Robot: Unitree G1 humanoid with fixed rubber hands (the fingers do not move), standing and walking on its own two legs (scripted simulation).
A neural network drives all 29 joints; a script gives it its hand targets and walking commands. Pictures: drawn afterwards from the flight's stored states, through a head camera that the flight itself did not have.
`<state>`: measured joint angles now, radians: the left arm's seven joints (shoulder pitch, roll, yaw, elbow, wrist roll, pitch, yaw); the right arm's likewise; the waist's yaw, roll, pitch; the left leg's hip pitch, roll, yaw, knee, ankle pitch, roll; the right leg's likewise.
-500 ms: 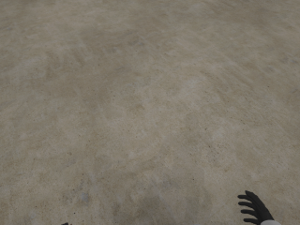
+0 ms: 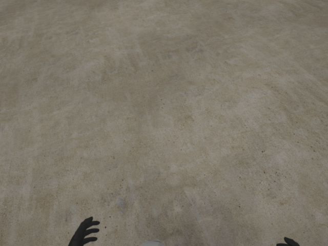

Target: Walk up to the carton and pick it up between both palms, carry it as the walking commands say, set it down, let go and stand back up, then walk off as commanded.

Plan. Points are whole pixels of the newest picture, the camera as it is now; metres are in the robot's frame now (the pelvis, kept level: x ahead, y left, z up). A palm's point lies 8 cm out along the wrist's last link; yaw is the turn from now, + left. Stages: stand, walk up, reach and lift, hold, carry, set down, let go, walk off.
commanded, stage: walk off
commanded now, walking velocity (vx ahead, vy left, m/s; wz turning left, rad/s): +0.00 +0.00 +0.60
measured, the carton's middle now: out of the picture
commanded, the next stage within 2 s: stand in 0.86 s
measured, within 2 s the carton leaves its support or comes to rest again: neither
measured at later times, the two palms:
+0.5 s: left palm out of the picture -0.03 +0.33 -0.12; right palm (252, 221) +0.19 -0.18 -0.08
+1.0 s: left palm out of the picture -0.06 +0.28 -0.07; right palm (245, 214) +0.21 -0.18 -0.12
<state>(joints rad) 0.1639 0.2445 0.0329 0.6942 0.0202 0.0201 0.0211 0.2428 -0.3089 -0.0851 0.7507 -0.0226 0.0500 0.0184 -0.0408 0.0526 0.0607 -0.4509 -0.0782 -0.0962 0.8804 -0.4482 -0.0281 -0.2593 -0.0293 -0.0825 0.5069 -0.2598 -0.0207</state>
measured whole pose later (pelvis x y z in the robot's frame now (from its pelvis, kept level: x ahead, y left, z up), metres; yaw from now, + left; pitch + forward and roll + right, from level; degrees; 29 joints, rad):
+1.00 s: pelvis -0.02 +0.00 +0.01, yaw +34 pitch +1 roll +2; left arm 0.20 0.23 0.03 0.70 0.03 0.01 0.03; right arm 0.23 -0.31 -0.09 0.76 -0.02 0.06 0.04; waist 0.00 0.04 0.06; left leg -0.46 -0.03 -0.05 1.05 -0.41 -0.08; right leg -0.23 -0.08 -0.13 0.46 -0.24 -0.02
